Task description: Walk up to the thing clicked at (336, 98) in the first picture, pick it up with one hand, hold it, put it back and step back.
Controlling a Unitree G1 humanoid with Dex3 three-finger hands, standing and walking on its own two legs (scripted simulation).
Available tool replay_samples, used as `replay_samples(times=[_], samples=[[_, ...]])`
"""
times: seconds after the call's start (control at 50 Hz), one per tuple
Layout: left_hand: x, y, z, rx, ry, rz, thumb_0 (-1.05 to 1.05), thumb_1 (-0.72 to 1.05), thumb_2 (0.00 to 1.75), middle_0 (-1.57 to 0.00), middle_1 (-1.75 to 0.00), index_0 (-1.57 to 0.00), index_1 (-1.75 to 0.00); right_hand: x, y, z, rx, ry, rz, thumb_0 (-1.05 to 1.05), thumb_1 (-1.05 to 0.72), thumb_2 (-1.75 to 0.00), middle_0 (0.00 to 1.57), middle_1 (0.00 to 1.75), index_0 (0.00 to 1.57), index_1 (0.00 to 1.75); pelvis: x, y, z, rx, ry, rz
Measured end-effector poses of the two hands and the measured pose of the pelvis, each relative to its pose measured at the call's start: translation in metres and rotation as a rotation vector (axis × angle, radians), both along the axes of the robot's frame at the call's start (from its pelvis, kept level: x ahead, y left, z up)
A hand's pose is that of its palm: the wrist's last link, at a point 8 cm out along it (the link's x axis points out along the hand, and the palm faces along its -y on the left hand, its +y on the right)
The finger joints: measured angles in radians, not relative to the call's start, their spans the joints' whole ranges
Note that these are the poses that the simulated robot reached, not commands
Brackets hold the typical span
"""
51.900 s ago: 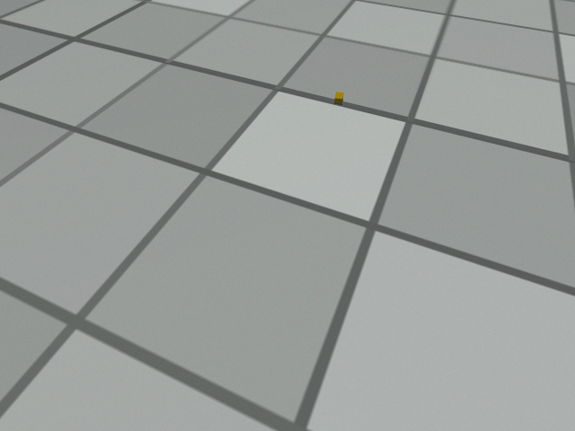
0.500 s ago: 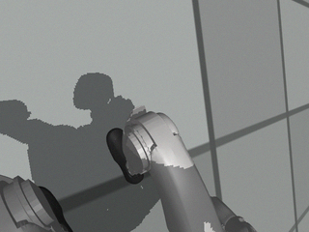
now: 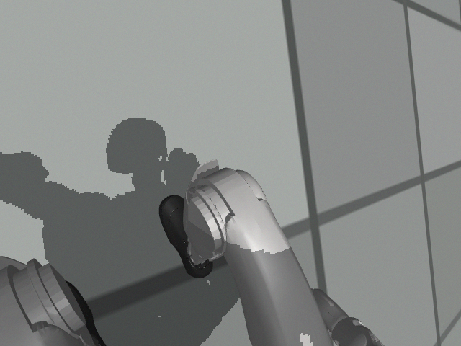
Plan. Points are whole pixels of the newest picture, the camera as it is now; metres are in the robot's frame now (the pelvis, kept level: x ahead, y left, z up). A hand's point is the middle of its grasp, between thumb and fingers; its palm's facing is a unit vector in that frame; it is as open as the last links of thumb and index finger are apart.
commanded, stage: rest palm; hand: left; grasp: from above
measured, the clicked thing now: out of the picture +0.55 +0.32 -0.31
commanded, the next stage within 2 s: go down in 1.74 s
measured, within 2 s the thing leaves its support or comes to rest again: neither
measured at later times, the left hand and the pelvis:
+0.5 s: hand out of the picture +0.52 +0.31 -0.26, palm faces -0.46 -0.12 -0.88, open 9.7 cm; pelvis +0.00 +0.00 +0.00, yaw +0 degrees
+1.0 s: hand out of the picture +0.52 +0.31 -0.26, palm faces -0.46 -0.10 -0.88, open 9.5 cm; pelvis +0.00 +0.00 +0.00, yaw +0 degrees
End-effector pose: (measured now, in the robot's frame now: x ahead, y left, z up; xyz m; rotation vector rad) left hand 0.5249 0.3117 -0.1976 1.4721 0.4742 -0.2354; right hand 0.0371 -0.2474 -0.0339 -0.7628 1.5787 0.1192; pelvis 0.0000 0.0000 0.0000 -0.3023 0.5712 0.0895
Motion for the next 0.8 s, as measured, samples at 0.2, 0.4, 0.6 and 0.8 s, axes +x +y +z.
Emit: replay_samples(times=[0.2,0.4,0.6,0.8], samples=[[0.004,0.003,-0.005,0.007,0.046,0.032,0.00,0.15,0.45,-0.60,-0.51,-0.61,-0.49,-0.011,0.003,0.000,0.011,0.029,-0.031,0.00,-0.91,-0.90,0.20,0.30,0.20,0.30,0.002,-0.001,-0.001,0.001,0.003,-0.001],[0.000,0.002,-0.009,-0.025,0.054,-0.011,0.00,0.16,0.44,-0.61,-0.49,-0.62,-0.48,-0.006,-0.002,0.003,-0.012,0.038,0.003,0.00,-0.91,-0.90,0.21,0.30,0.20,0.30,0.000,0.000,-0.002,-0.005,-0.019,0.001],[-0.002,0.006,-0.001,-0.015,0.018,-0.026,0.00,0.17,0.44,-0.63,-0.47,-0.64,-0.46,0.002,-0.003,0.002,-0.025,0.011,0.021,0.00,-0.91,-0.90,0.20,0.30,0.20,0.30,-0.001,0.002,-0.002,-0.008,-0.017,-0.001],[-0.002,0.002,-0.005,-0.011,0.034,-0.004,0.00,0.19,0.42,-0.63,-0.46,-0.65,-0.45,-0.001,0.002,-0.003,0.003,0.014,0.005,0.00,-0.91,-0.90,0.20,0.30,0.20,0.30,0.000,0.001,-0.002,-0.005,-0.006,-0.003]])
